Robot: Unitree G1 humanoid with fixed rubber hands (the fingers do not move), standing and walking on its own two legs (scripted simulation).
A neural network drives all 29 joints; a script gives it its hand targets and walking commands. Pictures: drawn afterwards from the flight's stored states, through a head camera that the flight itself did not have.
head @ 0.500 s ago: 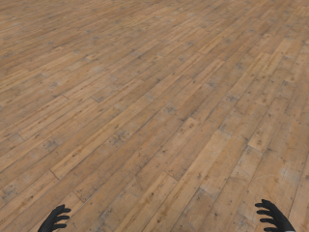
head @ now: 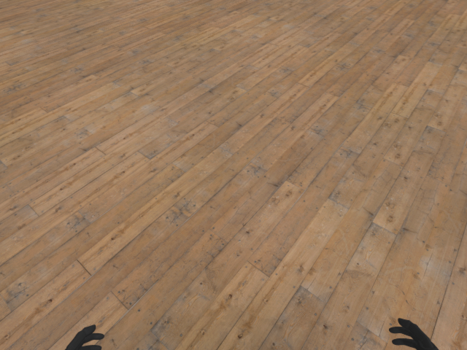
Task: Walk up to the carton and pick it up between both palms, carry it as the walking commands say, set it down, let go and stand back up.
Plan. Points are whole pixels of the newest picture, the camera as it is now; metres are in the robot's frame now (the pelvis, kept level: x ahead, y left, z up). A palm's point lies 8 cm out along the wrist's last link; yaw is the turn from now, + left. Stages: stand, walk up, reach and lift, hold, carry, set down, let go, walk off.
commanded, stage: stand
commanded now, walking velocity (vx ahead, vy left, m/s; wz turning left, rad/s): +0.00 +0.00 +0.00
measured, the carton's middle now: out of the picture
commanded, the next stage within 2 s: walk up in 1.12 s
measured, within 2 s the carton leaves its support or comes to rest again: neither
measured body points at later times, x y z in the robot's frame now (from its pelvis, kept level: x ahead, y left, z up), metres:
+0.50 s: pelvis +0.00 +0.00 +0.01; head +0.00 +0.00 +0.46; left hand +0.11 +0.31 -0.10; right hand +0.11 -0.32 -0.10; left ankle +0.01 +0.12 -0.74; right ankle +0.01 -0.12 -0.74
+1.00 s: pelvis +0.00 +0.00 +0.01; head +0.01 +0.00 +0.46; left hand +0.11 +0.32 -0.10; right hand +0.11 -0.32 -0.11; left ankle +0.01 +0.12 -0.74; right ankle +0.01 -0.12 -0.74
